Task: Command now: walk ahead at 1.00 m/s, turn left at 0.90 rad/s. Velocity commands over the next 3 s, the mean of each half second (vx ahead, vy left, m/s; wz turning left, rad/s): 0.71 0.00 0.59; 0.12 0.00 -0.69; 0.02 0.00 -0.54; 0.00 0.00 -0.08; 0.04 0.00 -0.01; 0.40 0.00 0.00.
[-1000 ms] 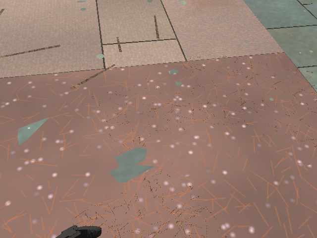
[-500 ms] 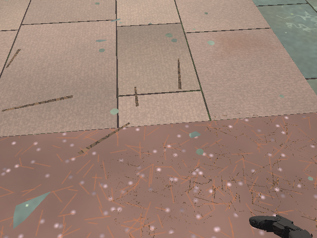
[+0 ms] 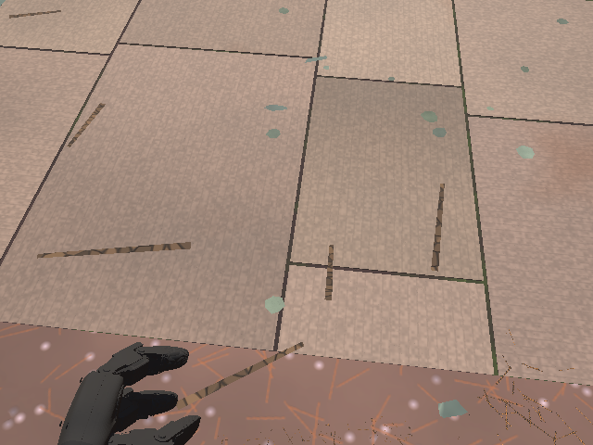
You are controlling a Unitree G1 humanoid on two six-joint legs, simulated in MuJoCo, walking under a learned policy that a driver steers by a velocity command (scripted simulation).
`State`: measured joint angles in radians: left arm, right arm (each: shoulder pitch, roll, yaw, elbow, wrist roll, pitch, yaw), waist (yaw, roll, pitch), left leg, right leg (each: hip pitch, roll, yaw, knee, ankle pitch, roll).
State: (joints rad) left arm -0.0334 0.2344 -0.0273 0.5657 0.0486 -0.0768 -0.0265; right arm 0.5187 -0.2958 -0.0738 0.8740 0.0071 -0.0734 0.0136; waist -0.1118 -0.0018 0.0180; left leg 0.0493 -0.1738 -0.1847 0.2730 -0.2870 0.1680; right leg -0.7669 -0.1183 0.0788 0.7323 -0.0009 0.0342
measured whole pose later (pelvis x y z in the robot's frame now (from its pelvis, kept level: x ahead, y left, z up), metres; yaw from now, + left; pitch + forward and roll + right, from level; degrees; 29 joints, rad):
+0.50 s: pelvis +0.43 +0.01 -0.02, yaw +16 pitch +1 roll -4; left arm 0.50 0.28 0.04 0.91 -0.03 -0.08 -0.01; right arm -0.02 -0.26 0.00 0.64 -0.08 -0.07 0.05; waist 0.11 0.04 0.06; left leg -0.52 0.00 0.00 0.57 0.00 0.08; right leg -0.05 -0.01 -0.08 0.68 -0.50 0.02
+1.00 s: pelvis +0.52 -0.02 -0.01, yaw -8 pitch +0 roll +2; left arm 0.22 0.29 0.07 0.66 0.02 0.06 -0.01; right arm 0.18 -0.29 -0.06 0.70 -0.03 0.05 -0.02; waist 0.01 0.04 0.04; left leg -0.48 0.08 0.07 1.02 -0.52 -0.06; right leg -0.39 0.02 -0.01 0.67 -0.29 -0.07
